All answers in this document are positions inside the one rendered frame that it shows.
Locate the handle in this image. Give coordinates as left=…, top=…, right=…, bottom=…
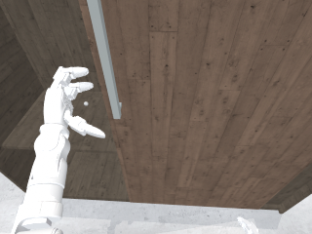
left=87, top=0, right=122, bottom=119

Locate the robot left forearm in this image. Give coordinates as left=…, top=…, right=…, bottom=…
left=11, top=123, right=71, bottom=234

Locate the robot right hand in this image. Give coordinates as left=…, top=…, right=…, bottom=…
left=237, top=216, right=259, bottom=234

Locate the wardrobe door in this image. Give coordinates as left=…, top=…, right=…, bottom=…
left=266, top=163, right=312, bottom=205
left=78, top=0, right=312, bottom=210

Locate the robot left hand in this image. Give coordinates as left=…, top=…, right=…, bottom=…
left=43, top=66, right=105, bottom=138

